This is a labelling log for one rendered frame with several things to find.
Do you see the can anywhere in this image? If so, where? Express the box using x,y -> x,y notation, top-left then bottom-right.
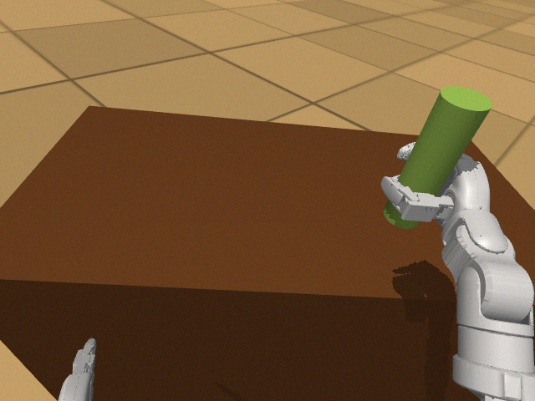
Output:
384,86 -> 492,229

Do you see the right robot hand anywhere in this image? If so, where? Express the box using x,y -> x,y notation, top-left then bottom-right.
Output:
381,142 -> 490,229

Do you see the right robot arm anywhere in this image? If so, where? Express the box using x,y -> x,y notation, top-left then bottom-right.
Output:
441,209 -> 535,401

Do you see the left robot hand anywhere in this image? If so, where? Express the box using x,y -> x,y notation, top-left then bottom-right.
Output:
58,338 -> 96,401

